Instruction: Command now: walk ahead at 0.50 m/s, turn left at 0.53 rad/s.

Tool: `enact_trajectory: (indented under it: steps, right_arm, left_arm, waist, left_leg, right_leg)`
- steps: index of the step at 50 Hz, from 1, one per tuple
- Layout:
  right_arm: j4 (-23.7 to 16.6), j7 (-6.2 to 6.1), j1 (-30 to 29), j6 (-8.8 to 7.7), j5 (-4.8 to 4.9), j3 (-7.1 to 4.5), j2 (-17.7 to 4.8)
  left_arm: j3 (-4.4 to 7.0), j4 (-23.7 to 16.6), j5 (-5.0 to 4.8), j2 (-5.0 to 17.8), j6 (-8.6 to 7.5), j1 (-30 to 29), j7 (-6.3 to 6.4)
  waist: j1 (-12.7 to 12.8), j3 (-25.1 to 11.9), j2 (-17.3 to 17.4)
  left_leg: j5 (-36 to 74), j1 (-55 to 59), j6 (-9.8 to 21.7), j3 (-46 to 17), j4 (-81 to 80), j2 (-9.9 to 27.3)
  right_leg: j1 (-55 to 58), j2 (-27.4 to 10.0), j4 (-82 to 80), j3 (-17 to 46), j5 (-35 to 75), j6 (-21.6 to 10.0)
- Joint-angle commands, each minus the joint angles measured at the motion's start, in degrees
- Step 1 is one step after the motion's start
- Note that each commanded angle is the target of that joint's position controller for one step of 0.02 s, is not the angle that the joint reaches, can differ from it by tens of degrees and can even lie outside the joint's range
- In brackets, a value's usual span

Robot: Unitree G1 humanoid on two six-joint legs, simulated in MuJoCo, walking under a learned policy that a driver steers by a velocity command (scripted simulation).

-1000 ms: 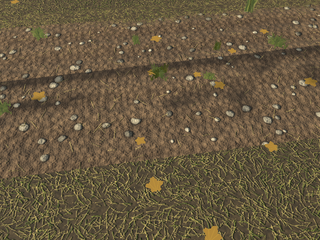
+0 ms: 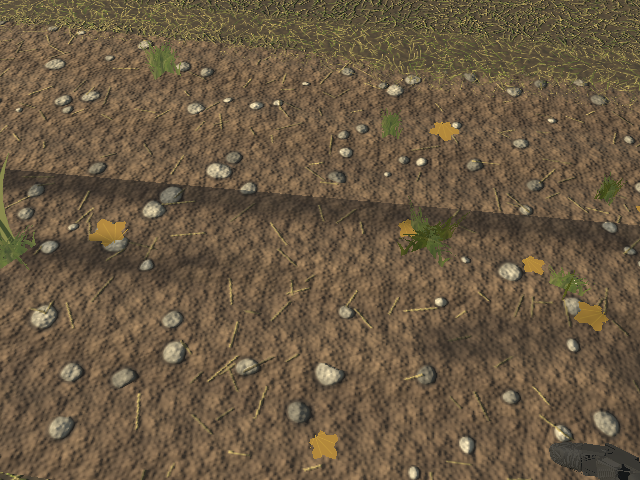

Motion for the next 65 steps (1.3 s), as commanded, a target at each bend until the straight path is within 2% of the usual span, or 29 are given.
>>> enact_trajectory:
  steps: [1, 2, 3, 4, 6, 8, 12, 17, 20, 22, 23, 24, 25, 26, 28, 29, 31, 36, 42, 45, 46, 47, 48, 49, 50, 52, 55, 61, 65]
  right_arm:
    - [2.12, -1.11, 26.10, 0.10, -0.86, -3.92, -14.07]
    - [1.81, -1.60, 22.17, -0.19, -1.06, -3.38, -11.67]
    - [0.21, -1.52, 15.58, -0.51, -0.64, -2.75, -9.79]
    - [-0.96, -1.41, 10.71, -0.85, -0.75, -2.26, -7.97]
    - [-1.66, -1.38, 8.77, -1.26, -0.65, -2.09, -7.23]
    - [-1.09, -2.11, 11.20, -1.64, -0.07, -2.51, -8.60]
    - [0.63, -3.24, 16.74, -1.44, 0.41, -2.74, -8.74]
    - [2.41, -3.06, 20.43, -1.24, 0.67, -2.89, -8.25]
    - [3.22, -3.56, 21.93, -0.81, 0.08, -2.75, -7.62]
    - [2.68, -3.46, 20.86, -0.83, -0.37, -2.41, -7.23]
    - [1.51, -3.06, 18.82, -1.16, -0.71, -1.68, -5.99]
    - [1.36, -2.77, 24.70, -1.91, -0.17, -0.92, -3.85]
    - [1.92, -2.63, 26.71, -2.60, -0.04, -0.43, -4.34]
    - [0.87, -2.32, 22.18, -3.22, 0.38, -1.14, -8.18]
    - [-1.64, -2.48, 12.70, -4.06, -0.82, -0.94, -7.68]
    - [-2.17, -2.76, 11.48, -4.22, -1.86, -1.24, -7.58]
    - [-2.92, -2.91, 11.79, -4.22, -2.22, -0.89, -5.51]
    - [-5.27, -2.65, 2.95, -4.11, -1.58, 0.57, -2.45]
    - [-7.49, -1.58, -3.88, -5.00, -0.33, -0.17, -5.37]
    - [-5.56, -2.18, 5.46, -5.49, -0.83, -1.84, -8.86]
    - [-4.47, -2.79, 14.98, -5.43, -1.67, -2.80, -12.35]
    - [-2.63, -2.68, 19.87, -4.40, -1.91, -3.75, -16.16]
    - [-2.46, -2.40, 19.97, -4.00, -1.05, -2.99, -11.69]
    - [-2.96, -2.45, 17.92, -3.91, -0.92, -2.03, -8.35]
    - [-3.20, -2.32, 14.81, -3.74, -1.27, -1.42, -7.13]
    - [-2.56, -2.02, 11.10, -3.56, -1.84, -0.69, -5.26]
    - [-1.42, -1.77, 10.37, -4.12, -1.47, -1.31, -6.58]
    - [0.96, -2.34, 11.78, -3.78, -1.05, -2.33, -10.44]
    - [2.58, -2.33, 14.92, -2.95, 0.07, -3.02, -13.11]
  left_arm:
    - [0.46, -8.58, -1.34, 6.62, -5.67, -5.08, -2.11]
    - [0.44, -9.46, -1.94, 6.47, -6.16, -8.45, -2.02]
    - [0.62, -9.32, -0.77, 6.38, -5.82, -8.77, -1.38]
    - [1.42, -8.84, 0.12, 6.98, -4.72, -7.58, -0.61]
    - [1.77, -9.67, 0.55, 6.00, -2.65, -6.58, -0.41]
    - [1.57, -11.40, 1.10, 4.28, -1.97, -9.41, -0.15]
    - [0.82, -14.71, 0.69, 2.35, -2.43, -19.07, -0.50]
    - [0.75, -17.84, -0.24, 3.99, -3.14, -25.04, -1.59]
    - [0.78, -18.03, -0.18, 5.04, -4.38, -23.66, -2.69]
    - [1.53, -15.90, 0.39, 6.78, -5.08, -16.42, -2.81]
    - [2.30, -14.11, 1.16, 9.05, -5.23, -7.76, -2.73]
    - [3.74, -12.66, 1.83, 13.30, -4.70, 1.32, -2.57]
    - [3.52, -10.80, -0.18, 11.66, -3.89, 4.22, -3.06]
    - [2.31, -11.65, -1.61, 7.99, -3.52, 1.40, -3.14]
    - [1.45, -13.63, -0.68, 5.82, -2.68, -4.40, -3.23]
    - [1.01, -14.07, -0.40, 4.94, -2.70, -5.17, -3.20]
    - [0.97, -13.77, -0.30, 4.92, -2.43, -4.24, -3.01]
    - [2.45, -13.39, -1.45, 8.96, -1.42, -0.89, -1.40]
    - [2.44, -12.83, -1.78, 8.32, 0.24, 5.04, -0.89]
    - [2.06, -14.37, -1.27, 6.69, 0.24, 2.98, -0.75]
    - [1.04, -15.99, -0.49, 3.64, -0.15, 1.47, -0.89]
    - [-0.08, -17.55, -1.81, 0.58, -0.79, 8.83, -0.78]
    - [0.79, -16.70, -2.38, 5.73, -0.74, 8.70, -0.58]
    - [1.57, -17.18, -1.98, 8.35, -0.36, 4.02, -0.63]
    - [1.70, -17.60, -1.46, 7.90, 0.05, 1.59, -0.63]
    - [1.84, -18.88, -1.07, 6.13, 0.66, -0.34, -1.20]
    - [1.29, -20.76, -1.23, 3.60, 1.57, -1.99, -1.87]
    - [0.27, -23.64, -0.90, 2.72, 1.31, -10.32, -3.58]
    - [0.32, -26.70, -1.12, 3.77, 1.55, -16.47, -4.66]
  waist:
    - [-10.25, -20.15, 11.13]
    - [-8.90, -12.96, 7.76]
    - [-5.09, -8.07, 0.57]
    - [-1.79, -6.29, 0.40]
    - [0.57, -5.20, 0.81]
    - [0.46, -4.40, 0.76]
    - [-2.92, -2.16, 2.92]
    - [-5.39, -0.69, 4.91]
    - [-5.06, -1.13, 6.34]
    - [-1.68, -4.24, 7.45]
    - [2.31, -10.50, 5.58]
    - [2.58, -19.47, -6.30]
    - [2.72, -19.65, -17.01]
    - [3.13, -11.36, -11.22]
    - [1.89, -1.74, -2.55]
    - [0.61, -1.02, -1.57]
    - [-0.97, -1.90, -3.74]
    - [0.68, -1.64, -4.99]
    - [2.13, -1.18, -6.34]
    - [-3.74, -5.02, -6.60]
    - [-8.09, -11.76, -1.21]
    - [-5.75, -18.52, 16.35]
    - [-6.32, -15.27, 13.57]
    - [-7.10, -8.52, 8.19]
    - [-5.79, -4.70, 4.51]
    - [-3.05, -0.18, 5.56]
    - [-1.76, 0.96, 5.83]
    - [-3.63, 1.73, 3.28]
    - [-5.21, 3.50, 3.28]
  left_leg:
    - [-4.97, 58.92, 16.75, -47.04, -23.20, 18.78]
    - [-1.64, 51.49, 14.25, -38.89, -22.81, 17.21]
    - [4.39, 38.92, 11.98, -31.76, -23.26, 14.72]
    - [9.63, 29.62, 10.31, -26.53, -24.10, 12.68]
    - [12.82, 20.22, 9.92, -22.86, -26.37, 10.06]
    - [16.21, 17.91, 10.03, -19.67, -27.16, 8.59]
    - [11.61, 18.10, 7.58, -17.47, -26.89, 5.98]
    - [6.03, 22.40, 6.06, -22.56, -23.83, 7.38]
    - [9.87, 28.58, 5.58, -24.57, -19.44, 9.69]
    - [23.30, 30.13, 3.85, -22.46, -12.45, 7.37]
    - [25.76, 25.71, 2.17, -19.15, -1.33, 4.84]
    - [14.29, 7.58, -2.57, -12.76, 17.76, -2.17]
    - [-19.49, -5.58, -4.74, -10.58, 30.46, -5.01]
    - [-18.30, -12.69, -4.07, -12.49, 34.70, -1.37]
    - [-10.17, -13.02, -3.88, -9.41, 30.16, 2.53]
    - [-7.81, -10.06, -4.15, -8.94, 25.70, 4.10]
    - [-7.49, -5.90, -5.42, -7.49, 18.70, 4.56]
    - [5.16, 3.14, -8.12, -4.47, -2.93, 1.55]
    - [9.38, 11.04, -7.50, -6.52, -14.37, -1.19]
    - [7.32, 27.30, -3.80, -7.79, -17.92, 2.31]
    - [6.32, 41.12, -0.04, -15.86, -16.38, 11.83]
    - [-0.61, 56.14, 9.03, -37.12, -19.05, 24.46]
    - [-11.06, 53.98, 9.54, -43.33, -21.35, 25.74]
    - [-10.80, 47.84, 7.30, -36.23, -22.53, 22.91]
    - [-5.63, 41.20, 5.82, -29.47, -24.02, 20.25]
    - [1.30, 31.78, 4.73, -20.93, -27.52, 16.69]
    - [7.56, 26.96, 5.35, -13.37, -31.35, 15.71]
    - [14.26, 27.05, 3.44, -0.68, -31.90, 14.22]
    - [13.91, 32.05, 1.73, 2.27, -30.36, 16.30]
  right_leg:
    - [-47.00, 5.73, 36.89, 15.09, -2.03, -2.53]
    - [-49.60, 3.28, 33.45, 14.37, 2.38, -3.76]
    - [-43.85, 0.67, 26.79, 14.29, 7.21, -3.80]
    - [-37.01, -1.29, 21.36, 14.28, 9.09, -3.55]
    - [-29.54, -1.49, 16.21, 13.59, 10.48, -2.77]
    - [-29.33, -0.14, 9.20, 12.78, 15.70, -1.50]
    - [-27.63, 3.33, -9.55, 12.81, 29.61, -0.84]
    - [-24.73, 5.40, -19.12, 14.20, 31.71, -1.92]
    - [-22.49, 5.40, -22.08, 12.95, 26.47, -3.87]
    - [-12.50, 6.40, -24.67, 10.92, 25.23, -7.11]
    - [0.56, 1.41, -22.07, 15.60, 27.57, -10.77]
    - [22.64, -8.86, -21.45, 34.42, 24.06, -20.40]
    - [28.10, -15.72, -29.26, 52.71, 13.88, -25.28]
    - [23.51, -14.40, -31.12, 51.66, 5.33, -23.03]
    - [9.65, -9.36, -33.58, 40.28, 12.21, -19.77]
    - [5.53, -7.39, -34.36, 36.95, 19.29, -18.63]
    - [2.06, -4.84, -35.28, 33.32, 27.78, -18.44]
    - [-5.84, -1.16, -35.83, 26.46, 32.11, -16.35]
    - [-3.42, -2.08, -30.79, 32.21, 23.60, -13.90]
    - [-6.87, 1.34, -20.59, 31.82, 24.87, -10.58]
    - [-14.71, 4.77, -5.50, 26.75, 18.26, -8.31]
    - [-31.82, 10.52, 10.27, 18.99, -4.41, -5.55]
    - [-39.46, 6.04, 19.34, 18.83, -6.66, -4.79]
    - [-41.53, 4.23, 22.77, 18.72, -1.39, -4.38]
    - [-39.90, 2.55, 22.77, 17.26, 2.79, -3.86]
    - [-36.97, -0.09, 19.66, 16.59, 6.97, -3.62]
    - [-35.49, -1.34, 16.00, 15.21, 11.04, -2.79]
    - [-31.54, -0.84, -1.73, 12.33, 27.60, -2.89]
    - [-30.25, 0.31, -8.92, 9.81, 25.52, -4.90]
